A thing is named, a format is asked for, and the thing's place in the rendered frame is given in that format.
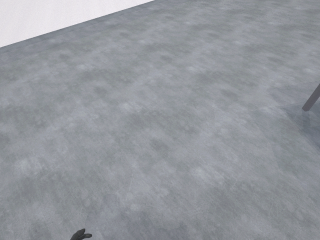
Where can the table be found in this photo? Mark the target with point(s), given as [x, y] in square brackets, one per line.
[312, 99]

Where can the robot left hand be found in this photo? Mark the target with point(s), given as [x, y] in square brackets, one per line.
[79, 235]

